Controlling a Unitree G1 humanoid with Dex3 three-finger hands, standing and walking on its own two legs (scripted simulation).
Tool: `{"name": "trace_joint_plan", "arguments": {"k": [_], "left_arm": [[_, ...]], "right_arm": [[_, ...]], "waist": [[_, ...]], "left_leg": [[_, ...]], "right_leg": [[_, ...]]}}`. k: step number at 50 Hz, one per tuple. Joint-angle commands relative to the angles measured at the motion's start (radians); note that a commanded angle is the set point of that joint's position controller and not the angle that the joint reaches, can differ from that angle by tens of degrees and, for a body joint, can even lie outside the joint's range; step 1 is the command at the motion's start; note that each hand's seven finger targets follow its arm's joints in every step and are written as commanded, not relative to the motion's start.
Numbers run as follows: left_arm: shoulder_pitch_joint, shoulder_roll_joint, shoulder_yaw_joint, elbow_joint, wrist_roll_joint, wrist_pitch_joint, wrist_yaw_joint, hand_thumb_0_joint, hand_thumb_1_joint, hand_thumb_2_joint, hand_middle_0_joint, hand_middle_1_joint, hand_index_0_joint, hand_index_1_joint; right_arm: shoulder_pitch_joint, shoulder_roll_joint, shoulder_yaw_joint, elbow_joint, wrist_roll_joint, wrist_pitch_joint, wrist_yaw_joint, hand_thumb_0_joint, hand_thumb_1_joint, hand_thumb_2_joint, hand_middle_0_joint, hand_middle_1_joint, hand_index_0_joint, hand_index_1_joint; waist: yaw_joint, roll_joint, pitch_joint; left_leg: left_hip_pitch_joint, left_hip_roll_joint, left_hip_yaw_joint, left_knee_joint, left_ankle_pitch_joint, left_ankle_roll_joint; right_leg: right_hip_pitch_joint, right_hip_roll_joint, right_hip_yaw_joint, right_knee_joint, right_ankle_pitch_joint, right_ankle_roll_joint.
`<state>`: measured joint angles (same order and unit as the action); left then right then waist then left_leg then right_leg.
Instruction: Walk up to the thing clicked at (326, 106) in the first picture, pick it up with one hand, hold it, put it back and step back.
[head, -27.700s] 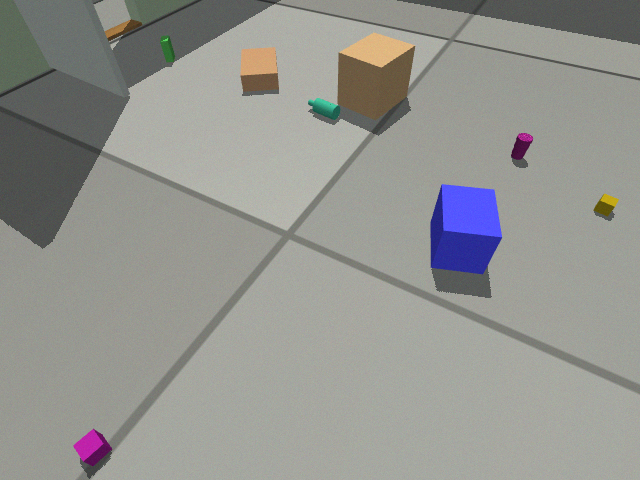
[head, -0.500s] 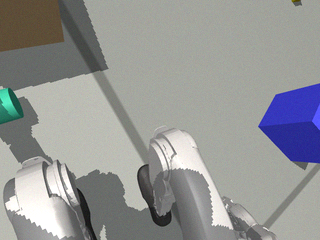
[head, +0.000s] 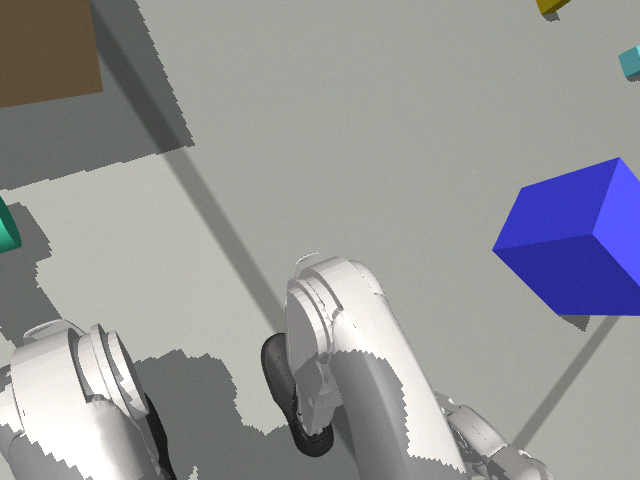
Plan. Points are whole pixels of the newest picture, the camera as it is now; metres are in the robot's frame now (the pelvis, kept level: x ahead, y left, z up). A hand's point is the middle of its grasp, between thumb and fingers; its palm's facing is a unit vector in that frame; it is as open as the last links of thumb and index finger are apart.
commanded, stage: open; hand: left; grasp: from above
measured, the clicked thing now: out of the picture +0.42 +0.36 -0.26
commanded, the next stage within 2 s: withdraw in 0.84 s
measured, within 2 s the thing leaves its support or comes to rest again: rests again in 0.42 s
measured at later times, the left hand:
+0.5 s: hand out of the picture +0.42 +0.35 -0.23, palm faces -0.43 -0.15 -0.89, open 12.1 cm
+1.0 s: hand out of the picture +0.42 +0.36 -0.22, palm faces -0.43 -0.15 -0.89, open 13.9 cm
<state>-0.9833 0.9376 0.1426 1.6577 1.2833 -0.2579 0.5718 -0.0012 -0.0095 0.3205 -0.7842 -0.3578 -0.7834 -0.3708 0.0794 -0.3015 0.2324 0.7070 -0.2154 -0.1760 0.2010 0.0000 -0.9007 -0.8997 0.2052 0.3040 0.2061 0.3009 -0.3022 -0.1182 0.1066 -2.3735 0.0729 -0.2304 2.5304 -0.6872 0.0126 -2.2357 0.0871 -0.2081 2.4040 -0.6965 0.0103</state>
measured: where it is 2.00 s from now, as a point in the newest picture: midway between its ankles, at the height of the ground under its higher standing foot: (234, 445)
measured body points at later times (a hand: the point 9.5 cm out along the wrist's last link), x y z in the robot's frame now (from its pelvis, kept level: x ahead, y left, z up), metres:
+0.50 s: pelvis +0.00 +0.00 +0.00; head +0.26 +0.13 +0.35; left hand +0.44 +0.36 -0.18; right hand +0.08 -0.25 -0.07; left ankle +0.07 +0.13 -0.27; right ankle +0.10 -0.10 -0.27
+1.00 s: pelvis +0.00 +0.00 +0.00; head +0.25 +0.13 +0.35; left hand +0.44 +0.36 -0.17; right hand +0.09 -0.25 -0.07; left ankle +0.07 +0.13 -0.27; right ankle +0.10 -0.10 -0.27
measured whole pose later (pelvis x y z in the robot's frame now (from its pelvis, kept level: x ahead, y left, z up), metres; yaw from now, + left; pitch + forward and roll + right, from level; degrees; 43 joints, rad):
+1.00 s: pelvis +0.00 +0.00 +0.00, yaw -1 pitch +28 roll -13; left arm -0.98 0.98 0.12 1.65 1.26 -0.24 0.56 0.00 -0.45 0.93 -0.08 -1.03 -0.09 -1.00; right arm 0.07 -0.31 0.25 0.67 -0.22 -0.19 0.23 0.00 -0.89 -0.90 0.20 0.30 0.21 0.30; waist -0.31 -0.13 0.11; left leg -2.36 0.07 -0.25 2.52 -0.69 0.01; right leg -2.21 0.09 -0.22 2.38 -0.69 0.01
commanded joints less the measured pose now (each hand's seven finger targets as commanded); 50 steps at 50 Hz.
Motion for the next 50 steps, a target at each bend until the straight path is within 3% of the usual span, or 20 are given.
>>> {"name": "trace_joint_plan", "arguments": {"k": [1, 4, 8, 14, 15, 18, 20, 21, 22, 24, 30, 31, 32, 39, 41, 42, 46, 47, 49, 50], "left_arm": [[-0.263, 0.264, 0.002, -0.121, -0.014, 0.021, 0.055, 0.000, 0.530, 0.687, -0.878, -0.598, -0.897, -0.581], [-0.265, 0.272, -0.001, -0.115, -0.007, 0.020, 0.058, 0.000, 0.290, 0.668, -0.730, -0.594, -0.740, -0.585], [-0.271, 0.262, -0.015, -0.107, -0.010, 0.025, 0.059, 0.000, 0.101, 0.674, -0.580, -0.639, -0.592, -0.627], [-0.277, 0.271, -0.010, -0.092, -0.016, 0.025, 0.059, 0.000, -0.096, 0.688, -0.406, -0.719, -0.427, -0.698], [-0.268, 0.264, -0.010, -0.113, -0.023, 0.023, 0.059, 0.000, -0.125, 0.688, -0.379, -0.733, -0.402, -0.708], [-0.267, 0.268, 0.000, -0.106, -0.041, 0.026, 0.054, 0.000, -0.211, 0.740, -0.312, -0.780, -0.330, -0.761], [-0.246, 0.285, 0.006, -0.095, -0.031, 0.034, 0.040, 0.000, -0.251, 0.763, -0.279, -0.807, -0.296, -0.789], [-0.251, 0.241, -0.028, -0.087, -0.040, 0.038, 0.027, 0.000, -0.271, 0.779, -0.261, -0.822, -0.277, -0.805], [-0.247, 0.264, -0.005, -0.104, -0.053, 0.033, 0.027, 0.000, -0.281, 0.793, -0.254, -0.835, -0.268, -0.820], [-0.236, 0.247, -0.029, -0.120, -0.065, 0.033, 0.016, 0.000, -0.344, 0.831, -0.211, -0.865, -0.220, -0.855], [-0.202, 0.292, 0.018, -0.142, -0.062, 0.025, 0.007, 0.000, -0.431, 0.905, -0.123, -0.956, -0.135, -0.944], [-0.225, 0.277, 0.004, -0.165, -0.062, 0.022, 0.006, 0.000, -0.430, 0.917, -0.122, -0.961, -0.133, -0.950], [-0.213, 0.299, 0.028, -0.164, -0.066, 0.018, 0.012, 0.000, -0.450, 0.924, -0.101, -0.975, -0.114, -0.961], [-0.239, 0.260, -0.014, -0.161, -0.041, 0.008, 0.019, 0.000, -0.482, 0.947, -0.047, -1.033, -0.069, -1.009], [-0.215, 0.301, 0.020, -0.128, -0.031, 0.015, 0.025, 0.000, -0.479, 0.954, -0.047, -1.034, -0.066, -1.013], [-0.240, 0.253, -0.016, -0.150, -0.033, 0.013, 0.019, 0.000, -0.480, 0.958, -0.049, -1.036, -0.068, -1.015], [-0.235, 0.263, -0.010, -0.119, -0.037, 0.015, 0.022, 0.000, -0.449, 0.920, -0.038, -1.053, -0.073, -1.015], [-0.222, 0.294, 0.015, -0.094, -0.030, 0.021, 0.023, 0.000, -0.443, 0.923, -0.040, -1.066, -0.077, -1.026], [-0.259, 0.257, -0.009, -0.125, -0.043, 0.015, 0.022, 0.000, -0.498, 0.956, -0.046, -1.012, -0.077, -0.979], [-0.236, 0.286, 0.013, -0.127, -0.038, 0.017, 0.025, 0.000, -0.494, 0.953, -0.046, -1.011, -0.078, -0.977]], "right_arm": [[0.178, -0.304, -0.086, 0.001, 0.000, -0.013, -0.011, 0.000, -0.885, -0.894, 0.201, 0.300, 0.201, 0.300], [0.172, -0.306, -0.083, 0.000, -0.002, -0.020, -0.008, 0.000, -0.885, -0.895, 0.201, 0.301, 0.201, 0.301], [0.174, -0.306, -0.080, -0.001, -0.001, -0.025, -0.002, 0.000, -0.886, -0.895, 0.201, 0.300, 0.201, 0.300], [0.176, -0.316, -0.082, -0.006, -0.001, -0.044, 0.007, 0.000, -0.887, -0.896, 0.201, 0.301, 0.201, 0.301], [0.176, -0.311, -0.079, -0.001, -0.003, -0.041, 0.008, 0.000, -0.886, -0.896, 0.201, 0.300, 0.201, 0.300], [0.173, -0.312, -0.078, -0.012, -0.004, -0.041, 0.010, 0.000, -0.887, -0.897, 0.201, 0.301, 0.201, 0.301], [0.187, -0.320, -0.082, -0.011, -0.011, -0.043, 0.014, 0.000, -0.887, -0.897, 0.201, 0.300, 0.201, 0.300], [0.191, -0.307, -0.078, -0.006, -0.007, -0.043, 0.015, 0.000, -0.887, -0.897, 0.201, 0.301, 0.201, 0.301], [0.173, -0.313, -0.079, -0.014, -0.007, -0.043, 0.013, 0.000, -0.886, -0.897, 0.201, 0.301, 0.201, 0.301], [0.175, -0.302, -0.072, -0.006, -0.003, -0.040, 0.014, 0.000, -0.887, -0.898, 0.201, 0.301, 0.201, 0.301], [0.180, -0.320, -0.080, -0.011, -0.004, -0.027, 0.012, 0.000, -0.886, -0.897, 0.201, 0.300, 0.201, 0.300], [0.178, -0.311, -0.073, -0.024, -0.004, -0.025, 0.014, 0.000, -0.885, -0.897, 0.201, 0.301, 0.201, 0.300], [0.174, -0.316, -0.075, -0.021, -0.003, -0.023, 0.013, 0.000, -0.885, -0.897, 0.201, 0.300, 0.201, 0.300], [0.166, -0.310, -0.072, -0.013, -0.004, -0.017, 0.011, 0.000, -0.883, -0.895, 0.201, 0.300, 0.201, 0.300], [0.173, -0.323, -0.078, -0.020, -0.007, -0.017, 0.012, 0.000, -0.883, -0.896, 0.201, 0.300, 0.201, 0.300], [0.174, -0.316, -0.077, -0.025, -0.004, -0.021, 0.014, 0.000, -0.884, -0.896, 0.201, 0.300, 0.201, 0.300], [0.172, -0.326, -0.074, -0.027, -0.006, -0.021, 0.013, 0.000, -0.881, -0.895, 0.201, 0.300, 0.201, 0.300], [0.189, -0.328, -0.079, -0.015, -0.008, -0.018, 0.012, 0.000, -0.882, -0.895, 0.201, 0.300, 0.201, 0.300], [0.176, -0.318, -0.071, -0.030, -0.010, -0.023, 0.014, 0.000, -0.890, -0.895, 0.201, 0.300, 0.201, 0.300], [0.183, -0.324, -0.077, -0.022, -0.011, -0.023, 0.012, 0.000, -0.889, -0.894, 0.201, 0.300, 0.201, 0.300]], "waist": [[-0.024, 0.471, -0.637], [-0.026, 0.495, -0.627], [-0.034, 0.461, -0.630], [-0.045, 0.484, -0.604], [-0.031, 0.503, -0.627], [-0.038, 0.480, -0.637], [-0.043, 0.482, -0.623], [-0.043, 0.471, -0.613], [-0.041, 0.475, -0.630], [-0.028, 0.488, -0.635], [-0.022, 0.493, -0.673], [-0.024, 0.497, -0.667], [-0.020, 0.488, -0.672], [-0.029, 0.521, -0.639], [-0.032, 0.488, -0.634], [-0.037, 0.493, -0.628], [-0.043, 0.481, -0.623], [-0.043, 0.472, -0.610], [-0.046, 0.478, -0.618], [-0.036, 0.488, -0.634]], "left_leg": [[0.501, -0.001, 0.082, -0.242, 0.156, 0.006], [0.515, 0.001, 0.074, -0.250, 0.148, 0.001], [0.495, 0.001, 0.078, -0.233, 0.159, 0.008], [0.522, 0.004, 0.060, -0.248, 0.157, -0.003], [0.527, 0.003, 0.065, -0.256, 0.164, -0.003], [0.513, 0.003, 0.065, -0.249, 0.167, 0.001], [0.510, 0.002, 0.074, -0.238, 0.184, 0.004], [0.499, 0.001, 0.076, -0.234, 0.180, 0.006], [0.502, 0.003, 0.072, -0.242, 0.176, 0.006], [0.516, 0.004, 0.069, -0.242, 0.186, 0.004], [0.544, 0.006, 0.070, -0.241, 0.229, 0.000], [0.528, 0.003, 0.073, -0.240, 0.225, 0.002], [0.526, 0.005, 0.071, -0.240, 0.224, 0.002], [0.538, 0.005, 0.063, -0.258, 0.191, -0.004], [0.522, 0.006, 0.062, -0.252, 0.184, 0.000], [0.533, 0.003, 0.065, -0.253, 0.193, -0.003], [0.521, 0.005, 0.060, -0.255, 0.190, -0.001], [0.505, 0.004, 0.066, -0.250, 0.178, 0.004], [0.505, 0.003, 0.064, -0.252, 0.173, 0.002], [0.532, 0.006, 0.063, -0.253, 0.187, 0.000]], "right_leg": [[0.303, 0.041, -0.055, -0.233, 0.244, -0.032], [0.285, 0.040, -0.060, -0.226, 0.235, -0.035], [0.297, 0.044, -0.054, -0.233, 0.253, -0.030], [0.269, 0.036, -0.065, -0.213, 0.246, -0.033], [0.296, 0.041, -0.063, -0.226, 0.250, -0.034], [0.309, 0.038, -0.064, -0.233, 0.257, -0.030], [0.321, 0.041, -0.057, -0.234, 0.273, -0.029], [0.312, 0.040, -0.057, -0.239, 0.268, -0.028], [0.325, 0.041, -0.059, -0.245, 0.264, -0.028], [0.340, 0.044, -0.054, -0.247, 0.276, -0.029], [0.369, 0.045, -0.060, -0.238, 0.313, -0.029], [0.373, 0.044, -0.057, -0.242, 0.311, -0.028], [0.376, 0.043, -0.060, -0.243, 0.311, -0.028], [0.322, 0.047, -0.063, -0.234, 0.277, -0.036], [0.327, 0.047, -0.063, -0.234, 0.272, -0.035], [0.316, 0.043, -0.065, -0.232, 0.277, -0.033], [0.328, 0.045, -0.068, -0.242, 0.279, -0.030], [0.322, 0.047, -0.063, -0.243, 0.272, -0.031], [0.321, 0.043, -0.066, -0.244, 0.263, -0.030], [0.327, 0.045, -0.067, -0.242, 0.275, -0.030]]}}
